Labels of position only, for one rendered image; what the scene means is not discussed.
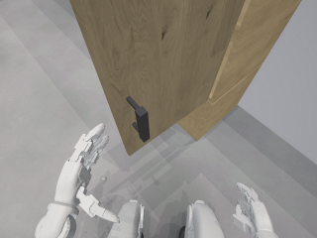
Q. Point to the robot left forearm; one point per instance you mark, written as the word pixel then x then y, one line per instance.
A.
pixel 59 222

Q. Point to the robot left hand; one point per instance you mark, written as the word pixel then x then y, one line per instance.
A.
pixel 76 170

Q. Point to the cupboard door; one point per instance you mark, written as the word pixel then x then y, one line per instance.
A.
pixel 165 54

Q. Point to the handle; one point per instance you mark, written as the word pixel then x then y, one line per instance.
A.
pixel 142 117

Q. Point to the right robot shin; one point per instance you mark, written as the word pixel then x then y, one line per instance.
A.
pixel 190 233

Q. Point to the right robot thigh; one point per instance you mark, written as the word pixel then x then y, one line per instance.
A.
pixel 202 220

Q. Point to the robot right hand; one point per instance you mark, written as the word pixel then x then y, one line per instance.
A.
pixel 256 216

